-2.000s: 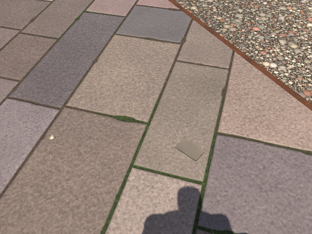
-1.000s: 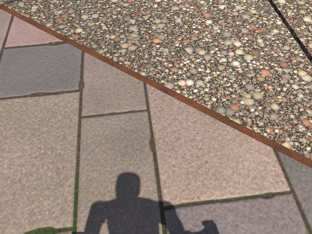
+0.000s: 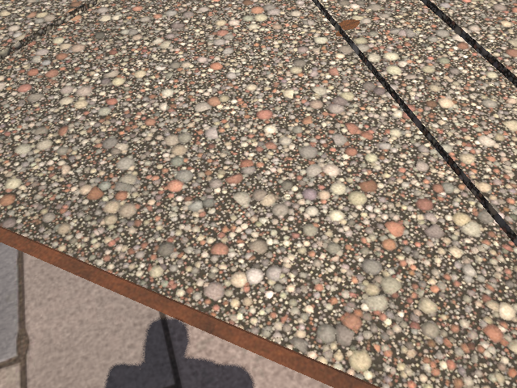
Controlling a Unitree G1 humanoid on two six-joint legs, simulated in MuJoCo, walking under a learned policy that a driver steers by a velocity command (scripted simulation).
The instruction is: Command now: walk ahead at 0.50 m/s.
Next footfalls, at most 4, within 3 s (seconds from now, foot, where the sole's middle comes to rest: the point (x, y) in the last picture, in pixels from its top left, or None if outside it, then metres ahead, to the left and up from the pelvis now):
0.38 left None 0.43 0.13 -0.77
0.76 right None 0.46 -0.09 -0.77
2.06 left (200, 287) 0.85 0.22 -0.92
2.54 right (275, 212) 1.15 -0.03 -0.92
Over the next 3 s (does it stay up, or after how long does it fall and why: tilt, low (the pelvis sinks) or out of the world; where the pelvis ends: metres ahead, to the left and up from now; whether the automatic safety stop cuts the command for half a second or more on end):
stays up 1.19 0.09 -0.15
